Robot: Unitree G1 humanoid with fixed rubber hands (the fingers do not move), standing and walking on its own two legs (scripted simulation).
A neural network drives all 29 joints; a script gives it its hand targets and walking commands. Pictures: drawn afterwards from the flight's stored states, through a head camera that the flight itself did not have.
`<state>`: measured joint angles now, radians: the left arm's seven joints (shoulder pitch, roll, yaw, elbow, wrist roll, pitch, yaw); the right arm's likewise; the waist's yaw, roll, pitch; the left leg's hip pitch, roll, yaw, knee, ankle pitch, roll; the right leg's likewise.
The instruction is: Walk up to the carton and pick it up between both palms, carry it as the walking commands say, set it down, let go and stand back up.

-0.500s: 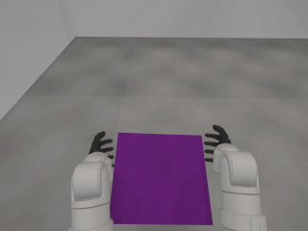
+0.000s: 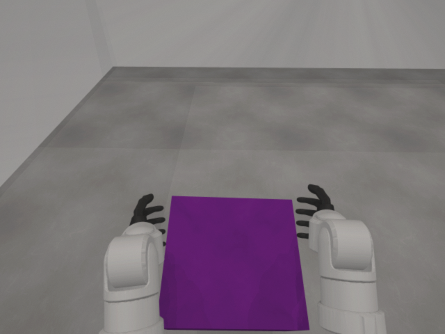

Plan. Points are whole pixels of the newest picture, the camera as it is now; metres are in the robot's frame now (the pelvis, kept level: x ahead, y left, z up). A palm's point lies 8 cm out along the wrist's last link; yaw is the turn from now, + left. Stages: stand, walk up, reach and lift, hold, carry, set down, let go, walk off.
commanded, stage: carry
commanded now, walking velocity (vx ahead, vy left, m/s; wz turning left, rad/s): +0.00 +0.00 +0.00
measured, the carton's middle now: (229, 264) +0.27 +0.01 +0.01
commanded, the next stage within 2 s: hold in 1.64 s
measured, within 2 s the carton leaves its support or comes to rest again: neither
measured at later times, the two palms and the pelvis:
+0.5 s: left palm (145, 238) +0.28 +0.16 +0.09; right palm (317, 225) +0.29 -0.14 +0.10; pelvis +0.00 +0.00 +0.00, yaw +0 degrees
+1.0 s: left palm (148, 240) +0.28 +0.16 +0.07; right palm (315, 227) +0.30 -0.14 +0.08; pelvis +0.00 +0.00 +0.00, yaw +0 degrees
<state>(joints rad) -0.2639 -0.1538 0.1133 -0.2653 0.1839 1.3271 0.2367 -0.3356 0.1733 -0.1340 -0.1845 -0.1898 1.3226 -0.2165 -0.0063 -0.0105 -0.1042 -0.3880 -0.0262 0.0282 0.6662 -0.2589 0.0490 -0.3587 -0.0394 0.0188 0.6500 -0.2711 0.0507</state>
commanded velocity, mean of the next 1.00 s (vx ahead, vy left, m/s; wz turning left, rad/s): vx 0.00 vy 0.00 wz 0.00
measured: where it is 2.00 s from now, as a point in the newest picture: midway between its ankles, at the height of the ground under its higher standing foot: outside the picture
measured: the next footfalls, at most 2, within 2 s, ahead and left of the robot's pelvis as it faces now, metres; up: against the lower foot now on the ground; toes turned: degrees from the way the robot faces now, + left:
none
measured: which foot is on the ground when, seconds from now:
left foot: down 0.00-1.00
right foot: down 0.00-1.00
